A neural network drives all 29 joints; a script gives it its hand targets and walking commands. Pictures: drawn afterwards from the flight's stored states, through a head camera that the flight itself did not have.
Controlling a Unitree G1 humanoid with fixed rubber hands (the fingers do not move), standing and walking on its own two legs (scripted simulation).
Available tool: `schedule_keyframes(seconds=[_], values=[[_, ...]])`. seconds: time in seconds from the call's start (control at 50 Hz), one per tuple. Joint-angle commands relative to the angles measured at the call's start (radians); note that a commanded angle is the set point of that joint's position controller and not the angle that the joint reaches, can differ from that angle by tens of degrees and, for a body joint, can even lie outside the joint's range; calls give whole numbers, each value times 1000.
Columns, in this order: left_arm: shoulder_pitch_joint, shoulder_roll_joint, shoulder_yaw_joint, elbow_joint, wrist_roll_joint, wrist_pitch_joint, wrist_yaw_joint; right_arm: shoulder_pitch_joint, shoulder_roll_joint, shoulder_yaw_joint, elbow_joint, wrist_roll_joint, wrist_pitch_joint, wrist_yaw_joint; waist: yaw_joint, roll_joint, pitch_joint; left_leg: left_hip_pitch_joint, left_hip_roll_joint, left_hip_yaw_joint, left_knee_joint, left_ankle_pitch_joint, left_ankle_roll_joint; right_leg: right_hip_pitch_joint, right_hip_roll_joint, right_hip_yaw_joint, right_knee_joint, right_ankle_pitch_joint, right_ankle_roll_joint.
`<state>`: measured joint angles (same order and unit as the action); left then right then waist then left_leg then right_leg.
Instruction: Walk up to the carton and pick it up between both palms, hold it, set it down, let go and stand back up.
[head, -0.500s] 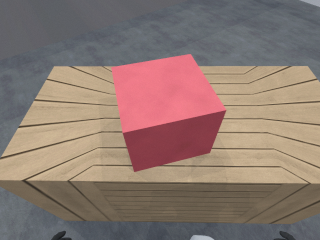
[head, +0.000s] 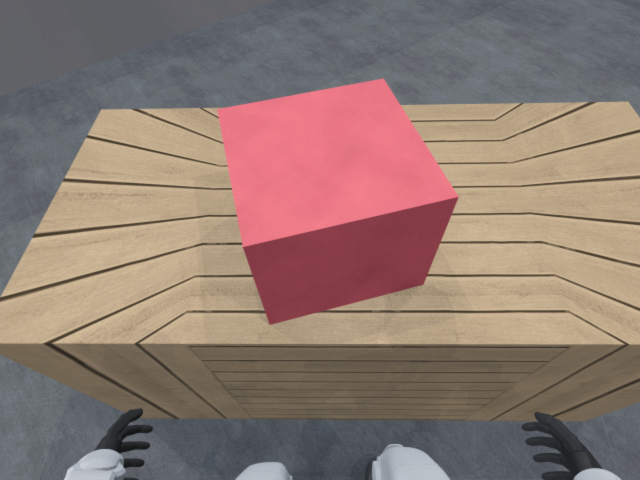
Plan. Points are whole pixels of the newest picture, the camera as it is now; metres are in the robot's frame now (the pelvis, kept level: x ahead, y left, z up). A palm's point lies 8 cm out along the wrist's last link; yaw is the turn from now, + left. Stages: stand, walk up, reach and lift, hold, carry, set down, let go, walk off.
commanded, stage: reach and lift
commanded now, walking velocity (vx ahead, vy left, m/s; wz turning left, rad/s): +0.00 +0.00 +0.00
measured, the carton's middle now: (326, 202) +0.51 +0.02 -0.01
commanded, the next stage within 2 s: none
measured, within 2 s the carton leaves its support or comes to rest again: neither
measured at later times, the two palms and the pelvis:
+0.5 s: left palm (121, 422) +0.18 +0.28 -0.05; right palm out of the picture +0.13 -0.29 -0.08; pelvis +0.01 +0.00 +0.00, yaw +0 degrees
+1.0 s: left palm (141, 420) +0.18 +0.24 -0.04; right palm (602, 450) +0.15 -0.30 -0.04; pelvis +0.01 -0.02 +0.01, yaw +0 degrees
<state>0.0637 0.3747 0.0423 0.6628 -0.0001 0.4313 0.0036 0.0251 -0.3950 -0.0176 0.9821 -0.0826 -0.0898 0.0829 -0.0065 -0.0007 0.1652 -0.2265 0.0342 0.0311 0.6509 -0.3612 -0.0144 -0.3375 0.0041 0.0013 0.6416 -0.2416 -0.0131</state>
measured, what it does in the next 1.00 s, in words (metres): stands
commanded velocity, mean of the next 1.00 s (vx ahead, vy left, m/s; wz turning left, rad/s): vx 0.00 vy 0.00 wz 0.00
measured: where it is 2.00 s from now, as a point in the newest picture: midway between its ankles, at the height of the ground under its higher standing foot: outside the picture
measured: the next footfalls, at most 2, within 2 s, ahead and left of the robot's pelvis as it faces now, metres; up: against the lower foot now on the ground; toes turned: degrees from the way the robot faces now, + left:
none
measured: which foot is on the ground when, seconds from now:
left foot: down 0.00-1.00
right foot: down 0.00-1.00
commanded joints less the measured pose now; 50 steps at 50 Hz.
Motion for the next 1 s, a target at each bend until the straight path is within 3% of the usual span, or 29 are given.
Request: schedule_keyframes(seconds=[0.0,0.12,0.24,0.42,0.64,0.74,0.98], values=[[-115,97,90,-317,79,57,28,46,-142,-171,-143,46,-25,-2,-28,-17,-237,-202,37,31,-133,29,20,341,-3,-59,-36,154,-49],[-25,91,130,-320,88,49,11,89,-142,-149,-235,85,-5,0,5,-40,-250,-188,4,28,-191,95,21,402,11,-40,-110,196,-33],[16,69,130,-411,56,-21,26,137,-129,-141,-344,116,-38,7,20,-7,-290,-126,-9,21,-215,170,0,396,23,-34,-142,229,-32],[71,21,111,-407,0,-120,49,183,-109,-150,-470,133,-78,28,34,-42,-257,-128,-17,28,-266,138,12,380,20,-16,-179,190,-28],[118,-9,116,-428,-37,-261,78,234,-78,-130,-518,193,-112,35,31,-45,-268,-122,-35,46,-302,153,24,403,0,23,-220,162,-9],[154,-14,130,-425,-49,-335,84,252,-62,-98,-557,223,-139,31,40,-79,-273,-105,-48,52,-296,172,23,404,-18,54,-249,149,1],[208,-68,108,-437,-97,-506,105,259,-91,-64,-627,308,-221,47,51,-99,-279,-84,-47,41,-299,190,10,368,-10,63,-270,118,-9]])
